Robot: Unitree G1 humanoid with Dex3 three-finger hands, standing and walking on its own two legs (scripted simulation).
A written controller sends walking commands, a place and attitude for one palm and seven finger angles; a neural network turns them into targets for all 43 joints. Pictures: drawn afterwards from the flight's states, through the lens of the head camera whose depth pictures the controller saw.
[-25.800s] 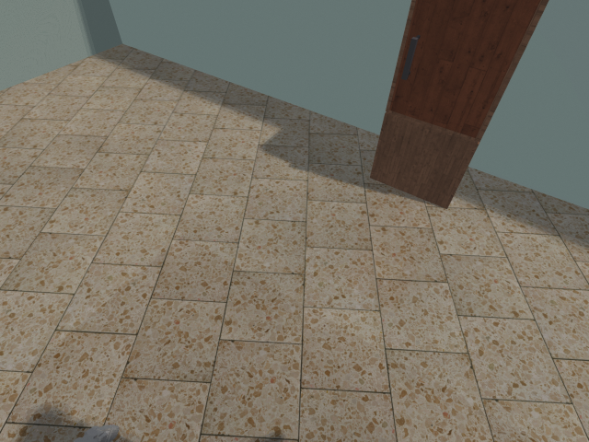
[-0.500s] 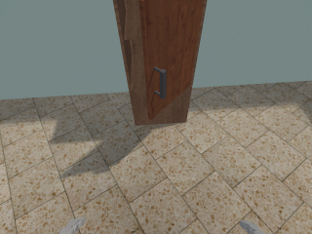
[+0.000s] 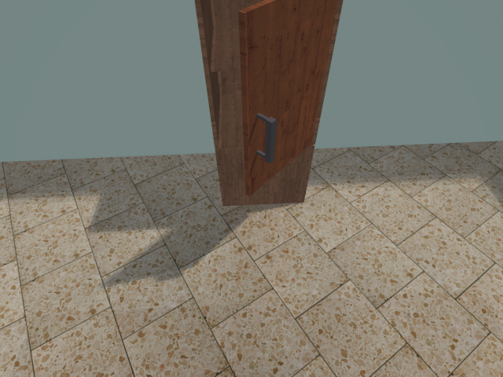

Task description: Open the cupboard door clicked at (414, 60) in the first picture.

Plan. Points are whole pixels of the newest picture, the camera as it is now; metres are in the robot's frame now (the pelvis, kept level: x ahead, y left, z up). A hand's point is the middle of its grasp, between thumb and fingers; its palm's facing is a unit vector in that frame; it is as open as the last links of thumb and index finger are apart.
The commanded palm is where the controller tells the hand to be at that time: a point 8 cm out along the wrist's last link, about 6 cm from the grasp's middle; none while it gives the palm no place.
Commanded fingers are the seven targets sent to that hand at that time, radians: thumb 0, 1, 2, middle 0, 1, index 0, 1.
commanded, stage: let the arm hang, fingers relaxed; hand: left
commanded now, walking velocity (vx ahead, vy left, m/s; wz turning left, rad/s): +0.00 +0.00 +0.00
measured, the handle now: (265, 138) +0.75 +0.00 -0.10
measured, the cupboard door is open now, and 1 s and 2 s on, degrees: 45 45 45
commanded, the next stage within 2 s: look to check the result in 0.36 s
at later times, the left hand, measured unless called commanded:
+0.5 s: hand out of the picture +0.00 +0.17 -0.18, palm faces +0.03 -0.99 -0.16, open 7.3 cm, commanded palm none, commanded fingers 0.00 0.90 0.90 -0.20 -0.30 -0.20 -0.30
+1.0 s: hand out of the picture +0.03 +0.19 -0.18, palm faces +0.02 -0.98 -0.18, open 7.3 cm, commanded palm none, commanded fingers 0.00 0.90 0.90 -0.20 -0.30 -0.20 -0.30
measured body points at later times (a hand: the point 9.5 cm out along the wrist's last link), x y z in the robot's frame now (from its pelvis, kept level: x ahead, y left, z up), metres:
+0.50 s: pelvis +0.02 +0.01 +0.00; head +0.03 +0.01 +0.45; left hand +0.00 +0.22 -0.16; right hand -0.01 -0.20 -0.16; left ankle +0.02 +0.07 -0.74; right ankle +0.01 -0.11 -0.74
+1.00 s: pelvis +0.04 +0.02 +0.00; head +0.06 +0.03 +0.45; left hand +0.03 +0.24 -0.16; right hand +0.02 -0.20 -0.16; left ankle +0.02 +0.07 -0.74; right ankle +0.01 -0.11 -0.74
